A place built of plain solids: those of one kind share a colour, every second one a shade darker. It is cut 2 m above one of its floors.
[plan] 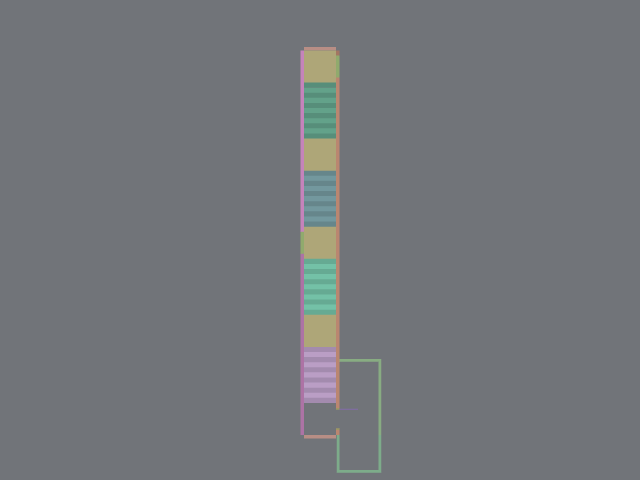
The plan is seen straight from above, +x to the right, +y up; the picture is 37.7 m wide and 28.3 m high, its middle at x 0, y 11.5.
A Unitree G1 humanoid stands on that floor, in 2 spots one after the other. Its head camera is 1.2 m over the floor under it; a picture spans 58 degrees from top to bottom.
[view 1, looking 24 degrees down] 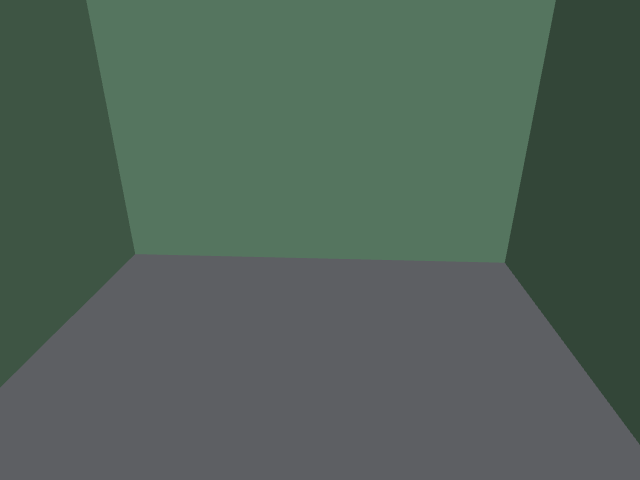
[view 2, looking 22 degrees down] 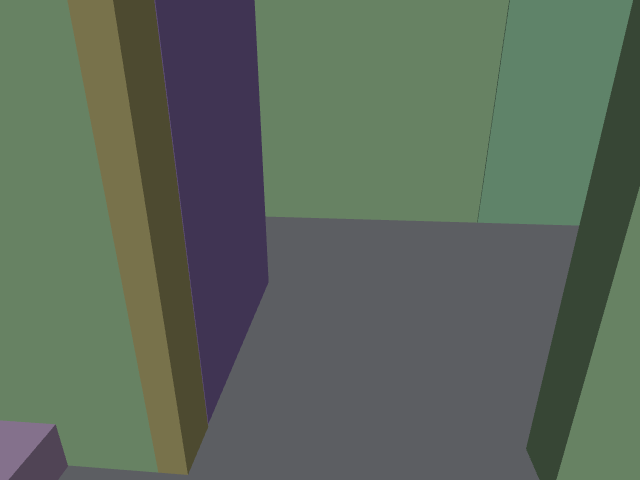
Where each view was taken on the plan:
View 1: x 2.15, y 0.35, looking -87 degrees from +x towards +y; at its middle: wall_corr0a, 2.64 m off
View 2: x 0.00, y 1.00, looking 5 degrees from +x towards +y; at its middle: ground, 3.20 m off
